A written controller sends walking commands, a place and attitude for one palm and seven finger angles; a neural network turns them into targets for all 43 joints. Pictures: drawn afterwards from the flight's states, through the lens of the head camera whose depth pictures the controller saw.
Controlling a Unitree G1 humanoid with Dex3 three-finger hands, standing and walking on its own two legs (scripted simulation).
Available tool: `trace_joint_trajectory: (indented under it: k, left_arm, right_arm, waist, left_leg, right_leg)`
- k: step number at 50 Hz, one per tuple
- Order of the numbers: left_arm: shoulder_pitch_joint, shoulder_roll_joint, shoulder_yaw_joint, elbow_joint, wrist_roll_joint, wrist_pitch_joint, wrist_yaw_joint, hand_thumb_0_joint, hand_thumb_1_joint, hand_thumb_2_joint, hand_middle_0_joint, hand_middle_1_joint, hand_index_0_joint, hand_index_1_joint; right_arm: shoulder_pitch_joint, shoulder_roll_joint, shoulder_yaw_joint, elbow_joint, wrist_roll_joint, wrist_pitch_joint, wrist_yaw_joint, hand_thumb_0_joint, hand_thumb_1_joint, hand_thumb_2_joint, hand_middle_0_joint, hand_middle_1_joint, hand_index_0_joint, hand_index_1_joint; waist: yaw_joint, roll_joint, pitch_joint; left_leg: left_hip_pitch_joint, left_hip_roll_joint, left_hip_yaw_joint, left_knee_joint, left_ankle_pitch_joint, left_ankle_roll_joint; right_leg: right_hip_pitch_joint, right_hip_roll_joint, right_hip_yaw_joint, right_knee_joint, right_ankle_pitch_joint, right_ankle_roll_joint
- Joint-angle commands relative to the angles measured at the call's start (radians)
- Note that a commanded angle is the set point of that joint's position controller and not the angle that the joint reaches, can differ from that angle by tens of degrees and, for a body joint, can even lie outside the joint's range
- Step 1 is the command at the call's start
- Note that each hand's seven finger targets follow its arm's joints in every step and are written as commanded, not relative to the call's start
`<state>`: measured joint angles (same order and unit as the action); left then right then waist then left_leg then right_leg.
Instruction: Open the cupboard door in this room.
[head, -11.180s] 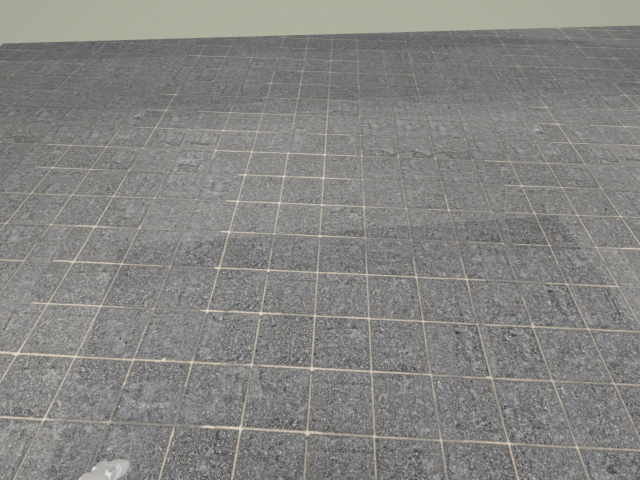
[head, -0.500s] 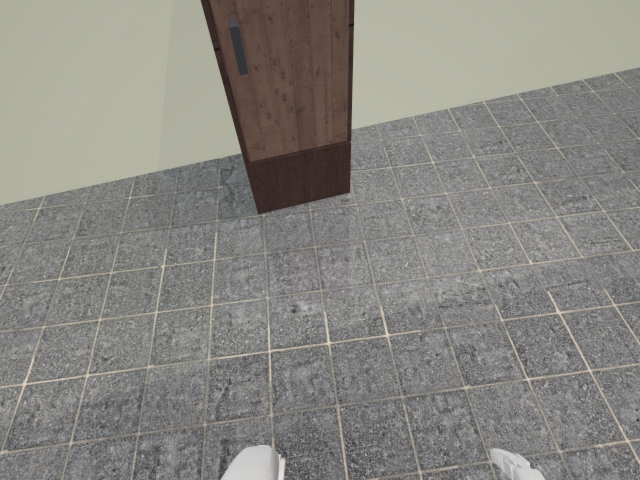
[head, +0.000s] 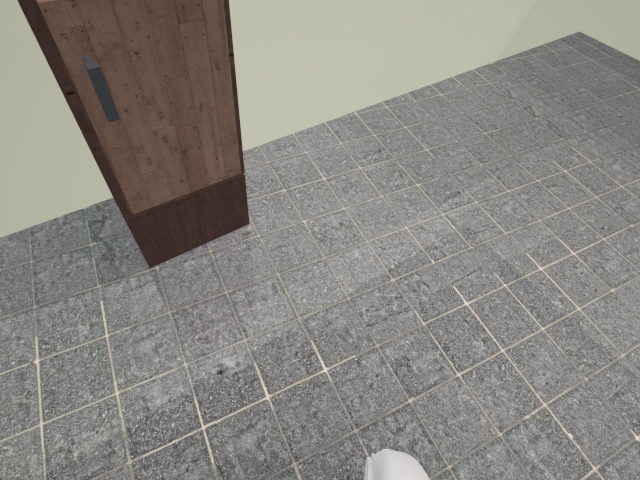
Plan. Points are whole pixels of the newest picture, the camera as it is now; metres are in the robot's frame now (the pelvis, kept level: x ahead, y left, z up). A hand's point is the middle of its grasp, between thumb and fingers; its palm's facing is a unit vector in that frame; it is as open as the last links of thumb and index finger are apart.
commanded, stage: walk to a spot facing it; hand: left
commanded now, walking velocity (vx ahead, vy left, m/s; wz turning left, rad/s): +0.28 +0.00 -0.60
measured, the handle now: (100, 88) +0.83 +0.56 -0.04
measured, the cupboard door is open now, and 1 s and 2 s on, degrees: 0 0 0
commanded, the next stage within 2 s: turn to face it in 0.84 s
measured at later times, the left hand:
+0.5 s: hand (290, 335) +0.36 +0.07 -0.17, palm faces -0.36 -0.91 -0.20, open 7.3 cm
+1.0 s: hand (287, 262) +0.52 +0.10 -0.18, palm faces -0.52 -0.83 -0.21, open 7.4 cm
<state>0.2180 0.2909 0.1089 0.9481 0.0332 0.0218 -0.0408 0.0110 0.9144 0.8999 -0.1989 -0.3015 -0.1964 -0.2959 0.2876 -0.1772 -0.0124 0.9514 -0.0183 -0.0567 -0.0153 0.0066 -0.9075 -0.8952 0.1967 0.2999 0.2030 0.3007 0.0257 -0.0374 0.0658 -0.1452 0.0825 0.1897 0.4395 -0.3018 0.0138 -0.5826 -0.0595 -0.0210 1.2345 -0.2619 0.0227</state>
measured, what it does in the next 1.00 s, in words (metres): walks ahead, turning right: right foot, then left foot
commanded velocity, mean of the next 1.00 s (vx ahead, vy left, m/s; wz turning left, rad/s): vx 0.15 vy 0.00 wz -0.49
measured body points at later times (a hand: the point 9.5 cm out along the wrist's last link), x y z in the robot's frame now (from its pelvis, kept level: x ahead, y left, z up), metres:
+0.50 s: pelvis +0.19 -0.06 -0.02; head +0.24 -0.08 +0.43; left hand +0.38 +0.12 -0.16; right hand +0.14 -0.30 -0.17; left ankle +0.23 +0.11 -0.66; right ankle +0.20 -0.14 -0.74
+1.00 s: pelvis +0.35 -0.05 +0.00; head +0.39 -0.05 +0.44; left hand +0.54 +0.14 -0.16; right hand +0.30 -0.31 -0.13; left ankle +0.41 +0.04 -0.74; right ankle +0.26 -0.16 -0.67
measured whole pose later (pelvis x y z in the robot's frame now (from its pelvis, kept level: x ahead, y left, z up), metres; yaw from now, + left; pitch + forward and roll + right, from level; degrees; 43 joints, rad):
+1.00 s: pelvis +0.35 -0.05 +0.00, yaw -37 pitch +0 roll -2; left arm 0.22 0.26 0.09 0.93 0.02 0.05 -0.03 0.01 0.91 0.90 -0.20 -0.30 -0.20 -0.30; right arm 0.16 -0.20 -0.01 0.88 -0.02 -0.01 -0.01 0.01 -0.91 -0.90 0.20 0.30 0.20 0.30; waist 0.03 -0.02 0.09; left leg -0.22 0.15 0.23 0.52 -0.28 0.00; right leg -0.50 -0.06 -0.06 1.07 -0.42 0.06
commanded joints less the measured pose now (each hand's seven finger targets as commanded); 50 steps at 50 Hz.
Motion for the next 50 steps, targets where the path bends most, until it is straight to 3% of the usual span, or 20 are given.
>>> trace_joint_trajectory:
  k: [1, 9, 12, 14, 15, 16, 17, 19, 22, 24, 28, 33, 35, 36, 37, 38, 39, 42, 45, 50]
  left_arm:
    - [-0.06, -0.039, -0.025, -0.084, 0.0, -0.001, -0.013, 0.0, 0.9, 0.9, -0.2, -0.3, -0.2, -0.3]
    - [-0.322, -0.064, -0.051, -0.153, -0.004, -0.015, -0.022, 0.0, 0.9, 0.9, -0.2, -0.3, -0.2, -0.3]
    - [-0.216, -0.03, -0.045, -0.128, -0.002, -0.033, -0.013, 0.0, 0.9, 0.9, -0.2, -0.3, -0.2, -0.3]
    - [0.078, 0.066, -0.015, -0.042, 0.0, -0.054, 0.0, 0.0, 0.9, 0.9, -0.2, -0.3, -0.2, -0.3]
    - [0.197, 0.192, 0.01, -0.01, -0.004, -0.063, 0.015, 0.0, 0.9, 0.9, -0.2, -0.3, -0.2, -0.3]
    - [0.239, 0.256, 0.017, 0.005, -0.034, -0.056, 0.029, 0.0, 0.9, 0.9, -0.2, -0.3, -0.2, -0.3]
    - [0.199, 0.246, 0.018, -0.021, -0.038, -0.053, 0.04, 0.0, 0.9, 0.9, -0.2, -0.3, -0.2, -0.3]
    - [0.061, 0.159, -0.006, -0.05, -0.04, -0.054, 0.046, 0.0, 0.9, 0.9, -0.2, -0.3, -0.2, -0.3]
    - [-0.065, 0.114, -0.016, -0.075, -0.018, -0.069, 0.048, 0.0, 0.9, 0.9, -0.2, -0.3, -0.2, -0.3]
    - [-0.072, 0.106, -0.017, -0.074, -0.015, -0.072, 0.041, 0.0, 0.9, 0.9, -0.2, -0.3, -0.2, -0.3]
    - [-0.022, 0.106, -0.007, -0.064, -0.014, -0.076, 0.033, 0.0, 0.9, 0.9, -0.2, -0.3, -0.2, -0.3]
    - [0.02, 0.132, 0.004, -0.071, -0.015, -0.061, 0.039, 0.0, 0.9, 0.9, -0.2, -0.3, -0.2, -0.3]
    - [0.016, 0.138, 0.006, -0.073, -0.02, -0.049, 0.041, 0.0, 0.9, 0.9, -0.2, -0.3, -0.2, -0.3]
    - [0.002, 0.12, 0.003, -0.077, -0.022, -0.044, 0.045, 0.0, 0.9, 0.9, -0.2, -0.3, -0.2, -0.3]
    - [0.031, 0.067, -0.007, -0.092, -0.035, -0.04, 0.042, 0.0, 0.9, 0.9, -0.2, -0.3, -0.2, -0.3]
    - [0.073, 0.022, -0.018, -0.104, -0.038, -0.042, 0.032, 0.0, 0.9, 0.9, -0.2, -0.3, -0.2, -0.3]
    - [0.082, 0.058, -0.016, -0.093, -0.024, -0.035, 0.035, 0.0, 0.9, 0.9, -0.2, -0.3, -0.2, -0.3]
    - [-0.003, 0.051, -0.006, -0.104, -0.014, -0.018, 0.013, 0.0, 0.9, 0.9, -0.2, -0.3, -0.2, -0.3]
    - [0.022, 0.018, -0.012, -0.099, -0.019, 0.006, 0.006, 0.0, 0.9, 0.9, -0.2, -0.3, -0.2, -0.3]
    - [-0.022, -0.037, -0.036, -0.093, -0.015, 0.006, 0.02, 0.0, 0.9, 0.9, -0.2, -0.3, -0.2, -0.3]
  right_arm:
    - [0.123, -0.133, -0.042, -0.001, 0.001, -0.03, -0.013, 0.0, -0.9, -0.9, 0.2, 0.3, 0.2, 0.3]
    - [0.245, -0.148, -0.05, 0.071, -0.014, -0.021, -0.013, 0.0, -0.9, -0.9, 0.2, 0.3, 0.2, 0.3]
    - [0.236, -0.185, -0.06, 0.061, -0.006, -0.017, -0.009, 0.0, -0.9, -0.9, 0.2, 0.3, 0.2, 0.3]
    - [0.172, -0.214, -0.065, 0.028, 0.011, -0.015, 0.002, 0.0, -0.9, -0.9, 0.2, 0.3, 0.2, 0.3]
    - [0.187, -0.144, -0.051, -0.004, 0.029, -0.012, 0.012, 0.0, -0.9, -0.9, 0.2, 0.3, 0.2, 0.3]
    - [0.125, -0.121, -0.046, -0.055, 0.03, -0.01, -0.002, 0.0, -0.9, -0.9, 0.2, 0.3, 0.2, 0.3]
    - [0.079, -0.144, -0.048, -0.066, 0.023, -0.008, -0.004, 0.0, -0.9, -0.9, 0.2, 0.3, 0.2, 0.3]
    - [-0.001, -0.145, -0.056, -0.071, 0.005, 0.006, 0.001, 0.0, -0.9, -0.9, 0.2, 0.3, 0.2, 0.3]
    - [0.088, -0.103, -0.051, -0.041, -0.007, 0.045, 0.004, 0.0, -0.9, -0.9, 0.2, 0.3, 0.2, 0.3]
    - [0.08, -0.099, -0.051, -0.048, -0.008, 0.053, 0.008, 0.0, -0.9, -0.9, 0.2, 0.3, 0.2, 0.3]
    - [-0.065, -0.107, -0.056, -0.106, -0.008, 0.043, 0.021, 0.0, -0.9, -0.9, 0.2, 0.3, 0.2, 0.3]
    - [-0.198, -0.117, -0.053, -0.162, 0.005, 0.024, 0.019, 0.0, -0.9, -0.9, 0.2, 0.3, 0.2, 0.3]
    - [-0.172, -0.134, -0.054, -0.157, 0.007, 0.02, 0.009, 0.0, -0.9, -0.9, 0.2, 0.3, 0.2, 0.3]
    - [-0.103, -0.159, -0.06, -0.134, 0.007, 0.015, 0.002, 0.0, -0.9, -0.9, 0.2, 0.3, 0.2, 0.3]
    - [-0.026, -0.244, -0.073, -0.116, -0.007, 0.005, -0.006, 0.0, -0.9, -0.9, 0.2, 0.3, 0.2, 0.3]
    - [0.04, -0.326, -0.086, -0.108, -0.011, 0.016, -0.001, 0.0, -0.9, -0.9, 0.2, 0.3, 0.2, 0.3]
    - [0.015, -0.295, -0.075, -0.12, -0.005, 0.03, 0.003, 0.0, -0.9, -0.9, 0.2, 0.3, 0.2, 0.3]
    - [-0.096, -0.216, -0.055, -0.14, -0.01, 0.031, -0.003, 0.0, -0.9, -0.9, 0.2, 0.3, 0.2, 0.3]
    - [-0.098, -0.207, -0.057, -0.127, -0.007, 0.029, -0.004, 0.0, -0.9, -0.9, 0.2, 0.3, 0.2, 0.3]
    - [-0.049, -0.204, -0.064, -0.074, -0.011, 0.031, 0.001, 0.0, -0.9, -0.9, 0.2, 0.3, 0.2, 0.3]
  waist:
    - [-0.033, 0.159, -0.015]
    - [-0.098, 0.184, 0.053]
    - [-0.048, 0.201, -0.039]
    - [0.101, 0.18, -0.2]
    - [0.136, -0.031, -0.329]
    - [0.128, -0.096, -0.377]
    - [0.119, -0.069, -0.36]
    - [0.048, 0.057, -0.146]
    - [-0.063, 0.004, -0.088]
    - [-0.075, -0.072, -0.077]
    - [-0.038, -0.114, -0.059]
    - [0.005, -0.135, -0.083]
    - [-0.017, -0.129, -0.112]
    - [-0.053, -0.065, -0.141]
    - [-0.077, 0.119, -0.22]
    - [-0.087, 0.349, -0.273]
    - [-0.086, 0.255, -0.257]
    - [-0.052, 0.21, -0.051]
    - [-0.032, 0.215, -0.084]
    - [-0.051, 0.243, -0.089]
  left_leg:
    - [0.126, 0.24, -0.096, -0.182, 0.451, 0.023]
    - [0.247, 0.27, 0.034, -0.141, 0.678, 0.061]
    - [0.267, 0.263, 0.098, 0.063, 1.074, 0.035]
    - [0.044, 0.232, 0.139, 0.429, 0.908, -0.03]
    - [-0.333, 0.117, 0.11, 0.749, 0.089, -0.076]
    - [-0.529, 0.025, -0.008, 1.052, -0.343, -0.095]
    - [-0.54, 0.063, -0.163, 1.056, -0.233, -0.081]
    - [-0.533, 0.124, -0.182, 0.969, -0.098, -0.086]
    - [-0.366, 0.12, -0.146, 0.77, -0.07, -0.105]
    - [-0.347, 0.097, -0.131, 0.692, -0.023, -0.115]
    - [-0.373, 0.062, -0.135, 0.524, 0.04, -0.116]
    - [-0.289, -0.011, -0.128, 0.276, -0.005, -0.099]
    - [-0.182, -0.037, -0.12, 0.134, 0.033, -0.093]
    - [-0.02, -0.015, -0.138, -0.001, 0.127, -0.085]
    - [0.215, 0.172, -0.305, -0.074, 0.271, -0.027]
    - [0.348, 0.445, -0.506, -0.057, 0.492, 0.09]
    - [0.232, 0.47, -0.475, -0.077, 0.375, 0.132]
    - [0.013, 0.35, -0.309, -0.121, 0.376, 0.102]
    - [0.025, 0.288, -0.116, -0.088, 0.532, 0.079]
    - [0.003, 0.253, -0.067, -0.074, 0.595, 0.102]
  right_leg:
    - [-0.163, -0.033, -0.004, 0.014, 0.071, 0.018]
    - [-0.111, -0.001, -0.121, -0.442, 0.031, -0.024]
    - [0.112, 0.094, -0.189, -0.585, -0.014, -0.081]
    - [0.606, 0.085, -0.162, -0.728, 0.166, -0.12]
    - [0.974, -0.201, 0.213, -0.711, 0.392, -0.229]
    - [1.017, -0.41, 0.523, -0.74, 0.779, -0.335]
    - [0.917, -0.369, 0.461, -0.775, 0.69, -0.321]
    - [0.62, -0.283, 0.351, -0.835, 0.494, -0.273]
    - [0.313, -0.179, 0.193, -0.905, 0.369, -0.213]
    - [0.249, -0.129, 0.183, -0.933, 0.266, -0.204]
    - [0.267, -0.097, 0.233, -0.926, 0.202, -0.204]
    - [0.371, -0.116, 0.321, -0.846, 0.354, -0.197]
    - [0.394, -0.095, 0.324, -0.77, 0.42, -0.165]
    - [0.325, -0.056, 0.302, -0.671, 0.391, -0.126]
    - [0.157, 0.054, 0.206, -0.489, 0.177, -0.064]
    - [-0.023, 0.116, 0.057, -0.22, -0.386, -0.01]
    - [-0.009, 0.065, 0.064, -0.085, -0.417, 0.003]
    - [-0.03, -0.006, 0.031, 0.001, -0.253, 0.028]
    - [0.029, -0.015, -0.015, -0.067, -0.178, 0.041]
    - [0.138, -0.005, -0.057, -0.338, -0.125, 0.037]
